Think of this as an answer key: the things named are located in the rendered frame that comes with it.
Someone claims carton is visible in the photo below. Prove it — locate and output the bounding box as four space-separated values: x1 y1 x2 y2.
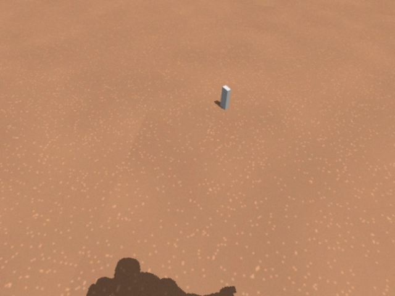
220 85 231 110

